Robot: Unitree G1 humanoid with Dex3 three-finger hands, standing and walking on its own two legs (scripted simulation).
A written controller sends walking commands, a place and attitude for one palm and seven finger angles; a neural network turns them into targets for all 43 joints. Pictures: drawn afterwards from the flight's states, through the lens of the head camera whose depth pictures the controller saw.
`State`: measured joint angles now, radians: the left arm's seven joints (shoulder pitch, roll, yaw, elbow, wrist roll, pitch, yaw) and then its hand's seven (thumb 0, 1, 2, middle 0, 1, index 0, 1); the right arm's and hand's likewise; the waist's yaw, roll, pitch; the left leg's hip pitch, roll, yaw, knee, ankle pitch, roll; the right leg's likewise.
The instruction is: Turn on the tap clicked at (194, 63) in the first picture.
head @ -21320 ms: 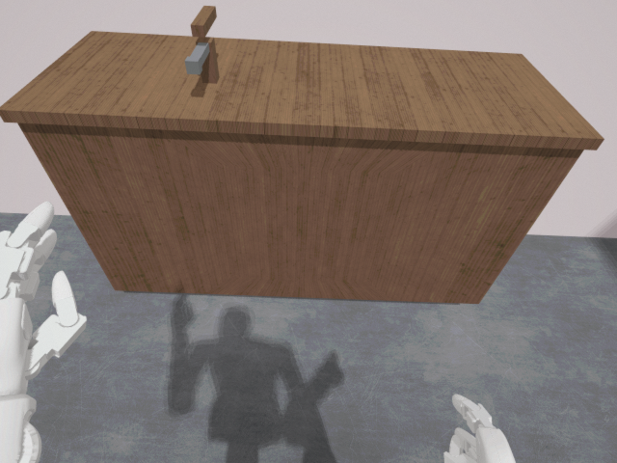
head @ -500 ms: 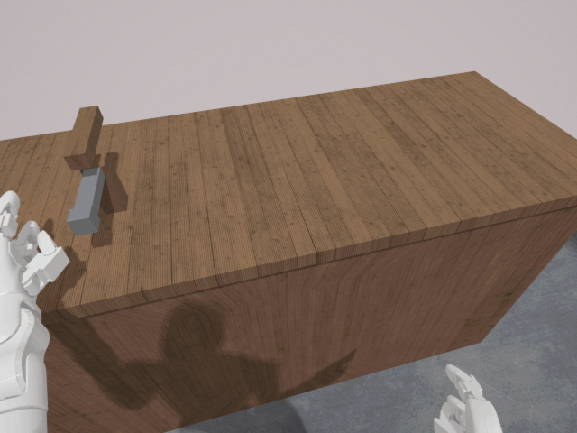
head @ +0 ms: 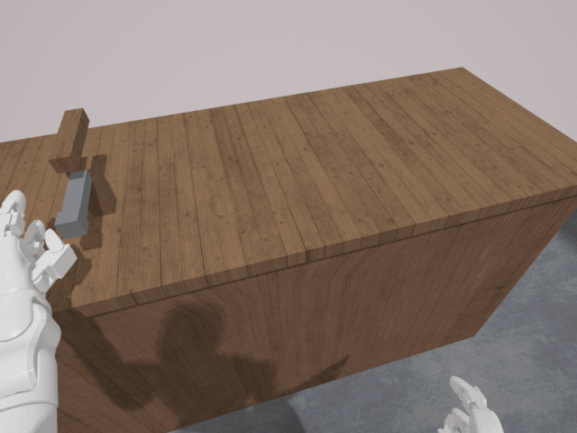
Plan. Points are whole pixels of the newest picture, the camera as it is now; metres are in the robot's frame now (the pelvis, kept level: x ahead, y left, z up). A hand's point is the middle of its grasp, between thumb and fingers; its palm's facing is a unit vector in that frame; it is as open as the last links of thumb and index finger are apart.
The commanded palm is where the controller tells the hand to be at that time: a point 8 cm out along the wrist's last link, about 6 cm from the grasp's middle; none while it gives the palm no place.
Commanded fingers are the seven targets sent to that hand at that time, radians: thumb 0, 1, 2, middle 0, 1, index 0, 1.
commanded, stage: push the lever round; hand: left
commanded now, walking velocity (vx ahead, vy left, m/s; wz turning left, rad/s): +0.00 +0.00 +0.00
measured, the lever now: (72, 223) +0.33 +0.33 +0.14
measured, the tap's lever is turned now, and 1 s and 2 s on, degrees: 1 29 53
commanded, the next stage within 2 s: none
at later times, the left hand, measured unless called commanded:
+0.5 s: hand (96, 245) +0.30 +0.28 +0.14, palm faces +0.65 -0.76 -0.03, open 7.7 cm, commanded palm +0.26 +0.31 +0.14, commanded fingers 0.00 0.90 0.90 -0.15 -0.15 -0.15 -0.15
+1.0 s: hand (129, 231) +0.32 +0.25 +0.14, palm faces +0.71 -0.70 -0.04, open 7.7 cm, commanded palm +0.28 +0.27 +0.14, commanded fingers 0.00 0.90 0.90 -0.15 -0.15 -0.15 -0.15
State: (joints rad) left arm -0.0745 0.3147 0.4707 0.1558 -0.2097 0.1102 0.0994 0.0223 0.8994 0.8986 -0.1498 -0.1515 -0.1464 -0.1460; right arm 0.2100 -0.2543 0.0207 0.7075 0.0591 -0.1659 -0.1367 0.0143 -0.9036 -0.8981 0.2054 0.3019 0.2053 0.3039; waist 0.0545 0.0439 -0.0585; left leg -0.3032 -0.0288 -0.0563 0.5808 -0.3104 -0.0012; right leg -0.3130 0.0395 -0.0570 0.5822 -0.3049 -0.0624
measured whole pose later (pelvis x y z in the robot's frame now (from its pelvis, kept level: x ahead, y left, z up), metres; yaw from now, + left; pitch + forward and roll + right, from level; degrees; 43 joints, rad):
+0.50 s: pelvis -0.01 +0.00 +0.00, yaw +0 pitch +1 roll +1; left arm -0.12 0.20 0.36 0.09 -0.16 0.15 0.30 0.03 0.93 0.91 -0.15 -0.15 -0.15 -0.15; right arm 0.16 -0.23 0.03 0.71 0.04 -0.14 -0.13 0.01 -0.90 -0.90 0.21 0.30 0.21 0.30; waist 0.06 0.04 -0.06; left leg -0.30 -0.03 -0.06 0.58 -0.30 0.00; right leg -0.31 0.03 -0.06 0.59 -0.30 -0.06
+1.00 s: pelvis -0.01 +0.00 +0.00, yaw +1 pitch +1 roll +1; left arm -0.23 0.11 0.26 0.13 -0.08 0.21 0.53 0.02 0.93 0.92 -0.15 -0.15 -0.15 -0.15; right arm 0.13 -0.22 0.03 0.73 0.01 -0.07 -0.11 0.01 -0.90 -0.90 0.21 0.30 0.21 0.30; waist 0.05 0.04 -0.06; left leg -0.30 -0.04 -0.06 0.58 -0.29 0.00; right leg -0.31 0.03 -0.06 0.59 -0.30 -0.06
